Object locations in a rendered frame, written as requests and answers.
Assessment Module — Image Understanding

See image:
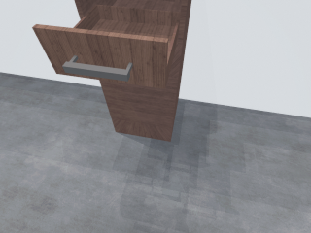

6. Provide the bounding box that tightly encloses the cabinet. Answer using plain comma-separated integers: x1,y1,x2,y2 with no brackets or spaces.
74,0,191,142

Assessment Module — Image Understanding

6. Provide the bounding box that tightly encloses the handle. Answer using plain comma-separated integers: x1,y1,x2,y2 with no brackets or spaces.
62,55,133,82

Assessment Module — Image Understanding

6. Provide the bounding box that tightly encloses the drawer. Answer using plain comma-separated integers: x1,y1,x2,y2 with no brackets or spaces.
32,4,181,89

